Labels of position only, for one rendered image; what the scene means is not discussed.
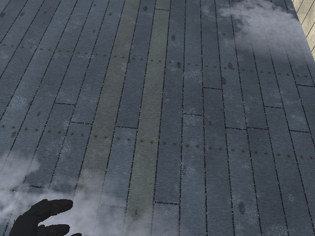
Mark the robot left hand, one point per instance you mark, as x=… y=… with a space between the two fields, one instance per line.
x=27 y=224

